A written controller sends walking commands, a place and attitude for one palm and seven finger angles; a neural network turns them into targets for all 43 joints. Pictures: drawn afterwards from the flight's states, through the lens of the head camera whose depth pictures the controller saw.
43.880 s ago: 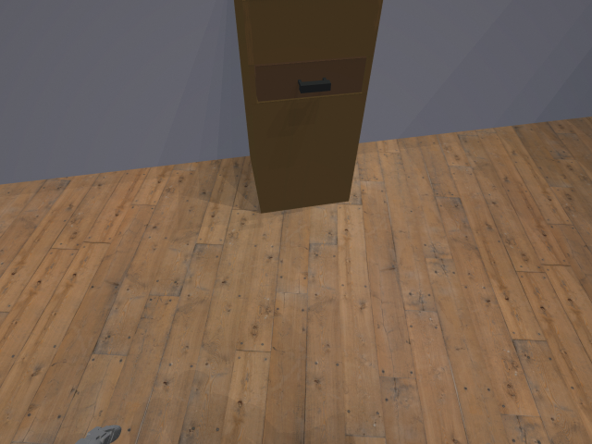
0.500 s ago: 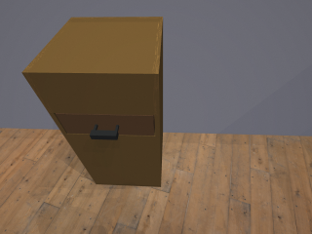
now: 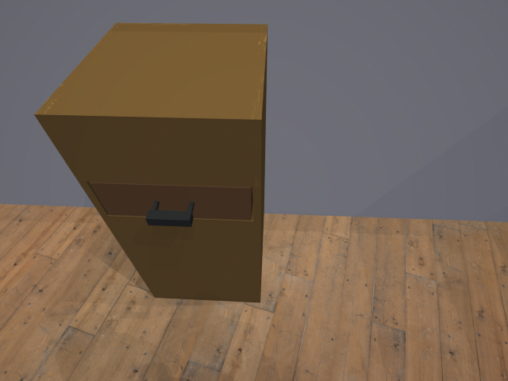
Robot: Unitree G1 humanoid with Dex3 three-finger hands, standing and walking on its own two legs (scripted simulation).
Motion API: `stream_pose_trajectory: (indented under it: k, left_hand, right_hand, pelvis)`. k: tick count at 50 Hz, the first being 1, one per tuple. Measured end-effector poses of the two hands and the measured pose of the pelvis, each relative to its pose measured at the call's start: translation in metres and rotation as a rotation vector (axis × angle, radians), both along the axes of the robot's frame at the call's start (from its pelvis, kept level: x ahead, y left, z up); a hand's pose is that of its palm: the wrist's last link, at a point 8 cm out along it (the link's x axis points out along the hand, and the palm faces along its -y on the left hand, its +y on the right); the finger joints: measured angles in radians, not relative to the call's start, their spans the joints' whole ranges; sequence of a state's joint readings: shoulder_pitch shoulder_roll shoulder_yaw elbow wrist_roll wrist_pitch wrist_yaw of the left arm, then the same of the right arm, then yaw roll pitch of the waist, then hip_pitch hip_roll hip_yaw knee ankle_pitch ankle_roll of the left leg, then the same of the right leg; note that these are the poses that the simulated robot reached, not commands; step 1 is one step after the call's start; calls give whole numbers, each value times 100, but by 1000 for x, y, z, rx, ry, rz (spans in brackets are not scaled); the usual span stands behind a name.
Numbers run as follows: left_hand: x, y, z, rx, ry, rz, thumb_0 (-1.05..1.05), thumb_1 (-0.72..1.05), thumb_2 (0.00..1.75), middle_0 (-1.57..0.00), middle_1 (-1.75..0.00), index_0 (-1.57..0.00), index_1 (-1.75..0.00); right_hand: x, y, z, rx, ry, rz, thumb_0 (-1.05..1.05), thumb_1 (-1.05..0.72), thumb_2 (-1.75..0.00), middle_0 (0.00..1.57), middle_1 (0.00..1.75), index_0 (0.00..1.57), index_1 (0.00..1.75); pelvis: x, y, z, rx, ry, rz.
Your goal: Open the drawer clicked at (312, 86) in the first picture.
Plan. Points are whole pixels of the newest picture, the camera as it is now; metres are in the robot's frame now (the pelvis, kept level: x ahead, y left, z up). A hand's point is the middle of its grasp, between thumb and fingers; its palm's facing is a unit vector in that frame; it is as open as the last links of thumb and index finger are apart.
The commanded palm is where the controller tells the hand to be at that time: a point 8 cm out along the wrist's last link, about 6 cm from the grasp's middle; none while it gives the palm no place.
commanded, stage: look again from close up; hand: left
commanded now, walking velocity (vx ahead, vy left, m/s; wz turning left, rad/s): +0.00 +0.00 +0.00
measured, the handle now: (172, 211) +0.51 +0.24 -0.13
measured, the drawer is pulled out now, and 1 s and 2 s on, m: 0.00 0.00 0.00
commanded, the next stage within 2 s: raise the hand with hooked fingers in 0.16 s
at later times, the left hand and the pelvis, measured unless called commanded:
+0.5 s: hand (136, 341) +0.19 +0.20 -0.04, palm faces -0.03 -0.63 -0.77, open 7.6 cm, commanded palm +0.11 +0.22 -0.04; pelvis -0.02 +0.02 -0.02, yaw +0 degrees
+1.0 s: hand (114, 314) +0.21 +0.23 -0.01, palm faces +0.15 -0.12 -0.98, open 10.5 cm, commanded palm +0.17 +0.24 +0.03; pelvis -0.03 +0.02 -0.04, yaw +1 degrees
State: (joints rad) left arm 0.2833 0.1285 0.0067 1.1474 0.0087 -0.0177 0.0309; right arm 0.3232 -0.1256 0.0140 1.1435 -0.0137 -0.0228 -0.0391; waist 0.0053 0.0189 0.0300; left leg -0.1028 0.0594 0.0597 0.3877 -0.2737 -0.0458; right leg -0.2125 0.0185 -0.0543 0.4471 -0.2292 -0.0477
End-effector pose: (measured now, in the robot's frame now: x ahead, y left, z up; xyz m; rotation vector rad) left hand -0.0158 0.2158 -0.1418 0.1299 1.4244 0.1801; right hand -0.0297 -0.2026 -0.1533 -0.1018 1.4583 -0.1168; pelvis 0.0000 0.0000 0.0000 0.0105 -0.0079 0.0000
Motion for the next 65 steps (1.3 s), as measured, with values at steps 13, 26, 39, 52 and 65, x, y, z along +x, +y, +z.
stream_pose_trajectory:
  k: [13, 26, 39, 52, 65]
  left_hand:
    - [-4, -1, 0, -1, 3, 8, 1, 93, 90, -20, -30, -20, -30]
    - [194, 7, 158, 679, -950, -687, 3, 82, 85, -21, -38, -20, -38]
    - [133, 3, 117, 1004, -868, -1002, 0, 49, 72, -25, -56, -24, -57]
    - [207, 17, 189, 1153, -978, -956, 0, 18, 59, -27, -76, -27, -76]
    - [214, 43, 207, 1149, -983, -1030, 0, -12, 46, -30, -95, -29, -96]
  right_hand:
    - [1, 5, -1, 11, -1, 3, 0, -91, -89, 19, 30, 20, 30]
    - [149, -43, 36, -145, -748, 64, 2, -92, -89, 20, 30, 20, 30]
    - [253, 0, 67, -73, -801, 312, 1, -90, -89, 19, 30, 20, 30]
    - [201, 47, 20, 90, -645, 221, 1, -90, -89, 20, 30, 20, 30]
    - [166, -10, 25, -94, -517, 175, 1, -90, -89, 20, 30, 20, 30]
  pelvis:
    - [-1, 1, 0, 2, -2, 4]
    - [-25, 19, -19, 30, 71, -8]
    - [-29, 14, -43, 36, 160, -21]
    - [-30, 24, -38, 21, 119, -5]
    - [-22, 30, -22, 7, 86, -1]
